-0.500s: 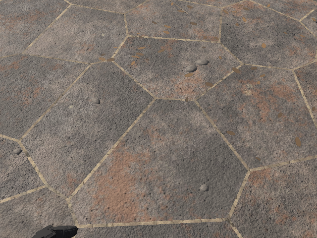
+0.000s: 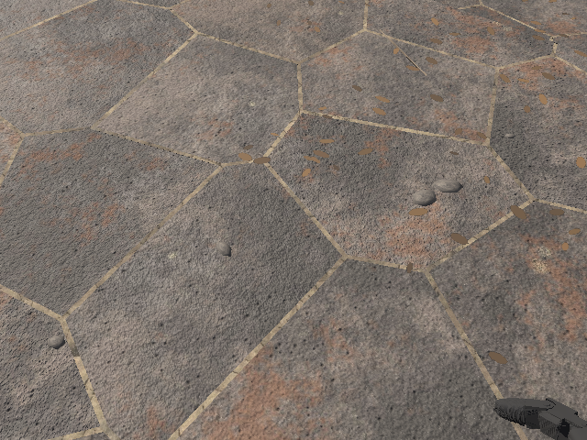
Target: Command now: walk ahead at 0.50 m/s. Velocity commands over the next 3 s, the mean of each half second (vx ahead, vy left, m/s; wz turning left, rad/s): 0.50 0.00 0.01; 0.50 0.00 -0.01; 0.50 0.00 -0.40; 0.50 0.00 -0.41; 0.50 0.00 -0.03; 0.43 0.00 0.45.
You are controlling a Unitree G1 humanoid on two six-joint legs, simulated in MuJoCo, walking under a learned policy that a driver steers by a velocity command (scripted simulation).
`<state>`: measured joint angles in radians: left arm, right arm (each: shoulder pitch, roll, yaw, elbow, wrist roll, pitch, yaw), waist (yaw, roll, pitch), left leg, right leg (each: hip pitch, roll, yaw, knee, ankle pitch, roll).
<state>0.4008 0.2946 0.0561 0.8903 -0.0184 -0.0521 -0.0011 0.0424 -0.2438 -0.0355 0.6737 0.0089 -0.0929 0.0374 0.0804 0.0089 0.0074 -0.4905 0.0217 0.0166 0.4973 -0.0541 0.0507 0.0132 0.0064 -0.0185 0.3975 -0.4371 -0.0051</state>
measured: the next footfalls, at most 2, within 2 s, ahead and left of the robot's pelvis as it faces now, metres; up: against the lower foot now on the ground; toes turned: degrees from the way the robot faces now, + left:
right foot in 0.54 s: +0.45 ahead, -0.13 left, +0.00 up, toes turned -2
left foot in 1.06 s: +0.74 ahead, +0.11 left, +0.00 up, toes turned -1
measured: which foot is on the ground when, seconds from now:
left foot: down 0.00-0.54, up 0.56-1.00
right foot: down 0.00-0.00, up 0.02-0.52, down 0.54-1.00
